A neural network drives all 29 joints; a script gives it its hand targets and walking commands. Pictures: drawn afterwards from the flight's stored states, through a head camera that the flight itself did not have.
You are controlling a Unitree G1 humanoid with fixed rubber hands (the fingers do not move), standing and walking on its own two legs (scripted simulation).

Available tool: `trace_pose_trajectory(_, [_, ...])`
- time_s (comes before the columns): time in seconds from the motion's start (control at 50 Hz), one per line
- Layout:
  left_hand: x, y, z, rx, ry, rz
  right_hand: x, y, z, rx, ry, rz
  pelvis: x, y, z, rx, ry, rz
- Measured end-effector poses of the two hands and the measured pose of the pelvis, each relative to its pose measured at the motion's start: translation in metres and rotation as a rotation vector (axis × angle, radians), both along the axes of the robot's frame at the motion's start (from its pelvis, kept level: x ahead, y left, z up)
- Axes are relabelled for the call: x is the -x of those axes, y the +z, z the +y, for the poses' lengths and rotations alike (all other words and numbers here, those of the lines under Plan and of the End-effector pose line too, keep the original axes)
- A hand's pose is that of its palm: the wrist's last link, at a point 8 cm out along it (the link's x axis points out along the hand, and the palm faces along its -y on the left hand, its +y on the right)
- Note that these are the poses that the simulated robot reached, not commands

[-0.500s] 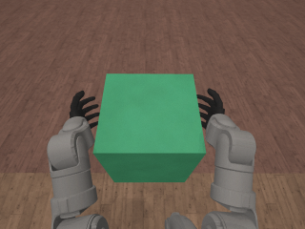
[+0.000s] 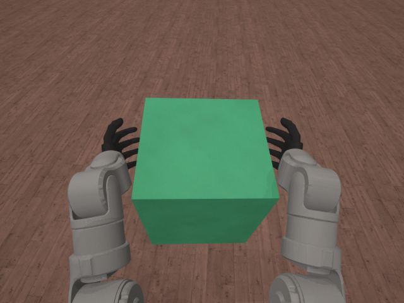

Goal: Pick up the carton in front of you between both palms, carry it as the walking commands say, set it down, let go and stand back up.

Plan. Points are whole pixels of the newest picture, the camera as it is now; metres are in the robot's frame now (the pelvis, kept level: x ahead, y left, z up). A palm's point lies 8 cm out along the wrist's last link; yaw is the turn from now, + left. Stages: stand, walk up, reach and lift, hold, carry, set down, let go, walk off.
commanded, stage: carry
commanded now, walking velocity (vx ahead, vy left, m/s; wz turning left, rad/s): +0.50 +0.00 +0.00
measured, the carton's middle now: (200, 177) +0.36 +0.00 +0.08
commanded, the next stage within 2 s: none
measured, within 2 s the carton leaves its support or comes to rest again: neither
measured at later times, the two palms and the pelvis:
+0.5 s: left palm (137, 69) +0.62 +0.15 +0.18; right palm (256, 65) +0.66 -0.15 +0.18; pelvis +0.30 -0.03 +0.05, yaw +2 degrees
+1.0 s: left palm (147, 28) +0.95 +0.17 +0.17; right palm (236, 29) +0.93 -0.14 +0.18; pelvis +0.61 +0.02 +0.07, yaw -1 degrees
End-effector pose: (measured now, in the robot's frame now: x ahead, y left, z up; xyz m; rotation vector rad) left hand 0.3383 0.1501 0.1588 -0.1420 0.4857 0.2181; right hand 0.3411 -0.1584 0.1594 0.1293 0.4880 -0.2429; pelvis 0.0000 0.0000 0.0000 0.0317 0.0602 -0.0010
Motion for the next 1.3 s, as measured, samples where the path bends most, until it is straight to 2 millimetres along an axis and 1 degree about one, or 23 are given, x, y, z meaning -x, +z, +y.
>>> trace_pose_trajectory(0.04, [-0.030,-0.006,-0.001,-0.021,-0.020,0.041,-0.015,-0.005,-0.001,-0.020,-0.017,0.040,-0.023,0.005,0.007,0.002,0.001,-0.002])
trace_pose_trajectory(0.1, [-0.066,-0.011,-0.006,0.002,-0.038,0.111,-0.035,-0.010,-0.005,-0.030,-0.057,0.106,-0.053,0.019,0.012,0.017,0.001,0.000])
trace_pose_trajectory(0.14, [-0.088,-0.009,-0.009,0.027,-0.043,0.119,-0.053,-0.006,-0.007,-0.036,-0.070,0.111,-0.074,0.028,0.013,0.025,-0.001,0.004])
trace_pose_trajectory(0.18, [-0.110,-0.003,-0.010,0.033,-0.039,0.099,-0.076,0.003,-0.008,-0.037,-0.072,0.090,-0.095,0.034,0.012,0.030,-0.003,0.008])
trace_pose_trajectory(0.28, [-0.170,0.020,-0.004,0.010,-0.007,0.021,-0.148,0.029,-0.005,-0.032,-0.035,0.011,-0.156,0.043,0.005,0.032,0.000,0.019])
trace_pose_trajectory(0.34, [-0.208,0.030,-0.002,-0.008,0.019,-0.003,-0.197,0.036,-0.002,-0.031,0.002,-0.014,-0.200,0.040,-0.004,0.039,0.004,0.016])
trace_pose_trajectory(0.38, [-0.233,0.033,-0.002,-0.012,0.034,-0.009,-0.230,0.035,-0.002,-0.022,0.028,-0.020,-0.231,0.035,-0.012,0.060,0.016,0.001])
trace_pose_trajectory(0.42, [-0.253,0.032,0.000,-0.011,0.058,0.005,-0.263,0.032,-0.001,0.004,0.053,-0.005,-0.257,0.033,-0.020,0.061,0.032,-0.012])
trace_pose_trajectory(0.5, [-0.284,0.025,0.002,0.023,0.083,0.084,-0.316,0.024,0.004,-0.003,0.077,0.074,-0.301,0.046,-0.025,0.045,0.034,-0.004])
trace_pose_trajectory(0.56, [-0.314,0.029,0.006,0.026,0.104,0.100,-0.350,0.025,0.009,-0.039,0.080,0.093,-0.334,0.057,-0.024,0.035,0.038,0.005])
trace_pose_trajectory(0.64, [-0.368,0.043,0.008,0.028,0.089,0.053,-0.397,0.038,0.010,-0.034,0.060,0.048,-0.380,0.064,-0.018,0.032,0.040,0.020])
trace_pose_trajectory(0.7, [-0.414,0.051,0.009,0.026,0.059,0.013,-0.435,0.048,0.010,-0.013,0.044,0.008,-0.420,0.063,-0.009,0.037,0.039,0.023])
trace_pose_trajectory(0.76, [-0.461,0.050,0.015,0.016,0.039,-0.009,-0.474,0.052,0.015,0.001,0.029,-0.015,-0.466,0.054,0.004,0.038,0.032,0.016])
trace_pose_trajectory(0.8, [-0.493,0.045,0.021,0.000,0.029,-0.010,-0.498,0.050,0.020,0.004,0.019,-0.016,-0.494,0.047,0.013,0.025,0.018,0.009])
trace_pose_trajectory(0.86, [-0.534,0.032,0.025,-0.002,0.011,0.054,-0.525,0.039,0.024,-0.014,0.003,0.048,-0.529,0.051,0.020,0.032,0.008,0.013])
trace_pose_trajectory(0.92, [-0.569,0.023,0.021,0.036,-0.009,0.114,-0.549,0.029,0.023,-0.028,-0.023,0.108,-0.562,0.061,0.024,0.043,0.004,0.022])
trace_pose_trajectory(1.0, [-0.607,0.014,0.017,0.060,-0.018,0.142,-0.585,0.021,0.021,-0.050,-0.040,0.133,-0.611,0.072,0.025,0.056,-0.006,0.033])
trace_pose_trajectory(1.04, [-0.624,0.010,0.016,0.066,-0.015,0.142,-0.605,0.016,0.020,-0.056,-0.033,0.133,-0.639,0.074,0.022,0.058,-0.009,0.036])
trace_pose_trajectory(1.1, [-0.652,0.004,0.010,0.031,-0.050,0.140,-0.641,0.009,0.019,-0.019,0.021,0.137,-0.682,0.072,0.016,0.052,-0.012,0.032])
trace_pose_trajectory(1.16, [-0.683,-0.001,0.004,-0.003,-0.058,0.128,-0.678,0.000,0.014,-0.002,0.060,0.126,-0.730,0.063,0.006,0.044,-0.009,0.023])
trace_pose_trajectory(1.22, [-0.717,-0.008,-0.004,-0.035,-0.050,0.110,-0.717,-0.012,0.005,0.002,0.089,0.106,-0.781,0.049,-0.006,0.052,0.014,0.004])
trace_pose_trajectory(1.26, [-0.734,-0.014,-0.007,-0.046,-0.043,0.141,-0.737,-0.019,0.002,0.003,0.106,0.138,-0.808,0.051,-0.012,0.056,0.029,0.006])
trace_pose_trajectory(1.3, [-0.745,-0.017,-0.008,-0.043,-0.029,0.183,-0.753,-0.021,0.001,0.013,0.127,0.180,-0.831,0.058,-0.017,0.041,0.043,0.010])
